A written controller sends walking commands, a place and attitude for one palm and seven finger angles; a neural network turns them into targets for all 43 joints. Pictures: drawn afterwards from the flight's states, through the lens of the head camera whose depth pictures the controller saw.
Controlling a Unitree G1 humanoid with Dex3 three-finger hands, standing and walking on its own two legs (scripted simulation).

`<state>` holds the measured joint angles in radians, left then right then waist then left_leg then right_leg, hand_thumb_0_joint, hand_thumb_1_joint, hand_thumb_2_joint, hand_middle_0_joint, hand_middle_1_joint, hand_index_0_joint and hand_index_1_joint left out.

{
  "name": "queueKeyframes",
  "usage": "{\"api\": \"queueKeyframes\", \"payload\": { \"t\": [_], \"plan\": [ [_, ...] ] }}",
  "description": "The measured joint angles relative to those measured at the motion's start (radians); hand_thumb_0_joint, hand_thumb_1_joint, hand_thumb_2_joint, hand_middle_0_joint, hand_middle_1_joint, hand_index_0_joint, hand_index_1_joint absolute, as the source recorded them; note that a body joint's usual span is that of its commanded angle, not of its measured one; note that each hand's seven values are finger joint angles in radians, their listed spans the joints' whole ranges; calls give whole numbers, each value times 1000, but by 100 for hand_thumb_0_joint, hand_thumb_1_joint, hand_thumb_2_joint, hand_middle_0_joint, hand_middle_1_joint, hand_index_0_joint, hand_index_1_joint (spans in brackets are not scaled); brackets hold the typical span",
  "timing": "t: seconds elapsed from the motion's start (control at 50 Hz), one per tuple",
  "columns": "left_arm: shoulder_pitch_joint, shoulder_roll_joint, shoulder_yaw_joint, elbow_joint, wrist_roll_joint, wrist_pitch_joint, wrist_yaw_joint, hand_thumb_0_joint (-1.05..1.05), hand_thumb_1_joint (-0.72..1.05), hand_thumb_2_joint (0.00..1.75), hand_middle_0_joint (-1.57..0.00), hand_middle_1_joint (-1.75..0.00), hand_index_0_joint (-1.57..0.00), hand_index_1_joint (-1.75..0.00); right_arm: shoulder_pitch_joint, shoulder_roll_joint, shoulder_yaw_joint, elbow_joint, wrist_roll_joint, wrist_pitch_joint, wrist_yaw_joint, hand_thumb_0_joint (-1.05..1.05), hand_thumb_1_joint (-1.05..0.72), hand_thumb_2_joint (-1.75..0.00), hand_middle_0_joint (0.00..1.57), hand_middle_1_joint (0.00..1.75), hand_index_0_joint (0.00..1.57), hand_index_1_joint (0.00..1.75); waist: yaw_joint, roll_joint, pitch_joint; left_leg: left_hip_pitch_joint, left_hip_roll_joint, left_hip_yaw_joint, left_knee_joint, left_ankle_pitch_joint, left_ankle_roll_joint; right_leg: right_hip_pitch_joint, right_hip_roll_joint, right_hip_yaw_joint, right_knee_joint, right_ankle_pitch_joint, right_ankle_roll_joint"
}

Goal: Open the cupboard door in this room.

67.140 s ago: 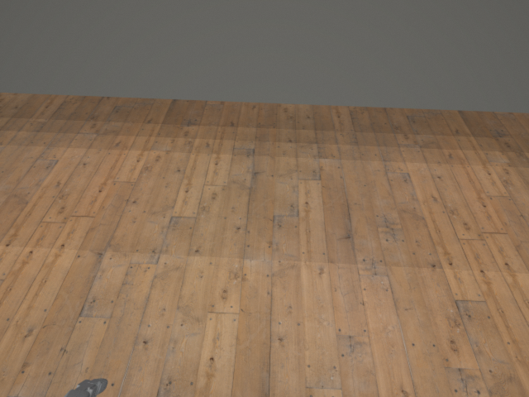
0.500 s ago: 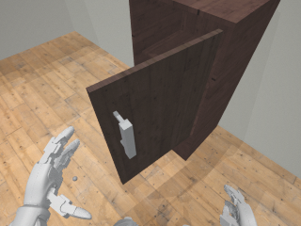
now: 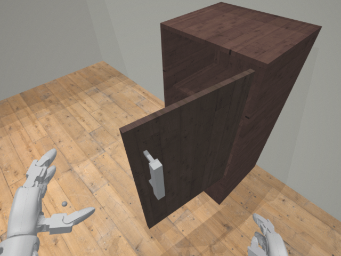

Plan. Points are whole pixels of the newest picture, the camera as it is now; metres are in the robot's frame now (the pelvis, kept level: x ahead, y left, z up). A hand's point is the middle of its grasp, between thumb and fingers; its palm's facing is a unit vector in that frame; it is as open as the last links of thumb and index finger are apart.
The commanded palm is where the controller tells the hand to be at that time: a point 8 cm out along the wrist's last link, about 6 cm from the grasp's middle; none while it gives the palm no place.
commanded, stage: draw the hand back to the body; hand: left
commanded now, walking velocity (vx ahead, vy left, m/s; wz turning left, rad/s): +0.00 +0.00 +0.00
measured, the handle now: (153, 175) +0.33 +0.09 -0.01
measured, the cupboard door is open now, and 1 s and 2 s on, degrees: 81 81 81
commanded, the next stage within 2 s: step back with the hand held close in 0.74 s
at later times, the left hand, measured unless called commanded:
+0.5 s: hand (37, 179) +0.19 +0.25 +0.17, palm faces +0.46 -0.79 -0.40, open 7.9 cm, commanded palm +0.15 +0.29 +0.18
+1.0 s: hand (39, 182) +0.18 +0.24 +0.18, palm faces +0.42 -0.79 -0.45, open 7.4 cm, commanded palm +0.13 +0.27 +0.19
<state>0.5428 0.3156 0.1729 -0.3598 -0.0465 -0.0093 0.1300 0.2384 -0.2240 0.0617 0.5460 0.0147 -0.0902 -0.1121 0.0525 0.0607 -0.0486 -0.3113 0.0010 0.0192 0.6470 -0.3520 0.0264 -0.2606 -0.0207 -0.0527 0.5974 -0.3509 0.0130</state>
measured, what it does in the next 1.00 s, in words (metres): stands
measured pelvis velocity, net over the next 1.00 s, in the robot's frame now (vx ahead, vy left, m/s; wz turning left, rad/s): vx -0.02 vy -0.02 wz -0.02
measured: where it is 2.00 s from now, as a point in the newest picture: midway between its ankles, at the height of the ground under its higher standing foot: outside the picture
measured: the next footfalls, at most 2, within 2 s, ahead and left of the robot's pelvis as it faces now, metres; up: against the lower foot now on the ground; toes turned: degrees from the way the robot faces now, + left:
none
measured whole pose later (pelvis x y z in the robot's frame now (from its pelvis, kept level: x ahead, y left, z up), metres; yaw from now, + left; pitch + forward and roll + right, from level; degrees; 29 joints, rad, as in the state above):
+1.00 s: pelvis -0.02 -0.02 +0.02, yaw -1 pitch -3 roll -1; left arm 0.49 0.36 0.38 -0.40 -0.05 -0.14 0.10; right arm 0.17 -0.24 0.01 0.62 0.00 -0.06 -0.08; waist 0.04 0.07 0.01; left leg -0.16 0.04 0.03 0.43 -0.23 -0.01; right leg -0.11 0.03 -0.04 0.36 -0.20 -0.02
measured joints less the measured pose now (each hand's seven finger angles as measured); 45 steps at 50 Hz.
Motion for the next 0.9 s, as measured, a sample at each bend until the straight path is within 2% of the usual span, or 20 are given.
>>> {"api": "queueKeyframes", "payload": {
  "t": [0.22,0.4,0.48,0.64,0.9],
  "plan": [
    [-30,20,86,-25,-7,-21,-11,0,36,67,-19,-30,-19,-30,-29,-1,-15,52,-11,-8,22,1,-91,-90,20,30,20,30,8,-3,40,153,0,14,-157,61,-6,143,5,13,-148,62,-3],
    [-68,39,165,-42,-18,-43,-14,1,67,80,-20,-30,-21,-30,-45,-9,-33,76,-13,-1,29,1,-91,-90,20,30,20,30,18,4,57,205,9,15,-210,88,-14,193,15,14,-201,89,-12],
    [-80,29,177,-25,-22,-55,-17,1,78,85,-20,-30,-21,-30,-51,-9,-39,83,-13,7,33,1,-91,-90,20,30,20,30,18,8,63,216,12,16,-225,98,-18,202,19,14,-212,98,-16],
    [-73,14,148,-7,-19,-55,-24,2,87,89,-21,-30,-21,-30,-49,-7,-46,96,-14,4,29,1,-91,-90,20,30,20,30,17,8,75,228,21,14,-239,112,-26,212,28,13,-225,110,-25],
    [-76,21,163,-17,-17,-78,-26,2,89,90,-21,-30,-21,-30,-49,-6,-50,109,-13,-12,28,1,-91,-90,20,30,20,30,13,14,79,226,32,11,-246,125,-34,215,40,11,-241,127,-33]
  ]
}}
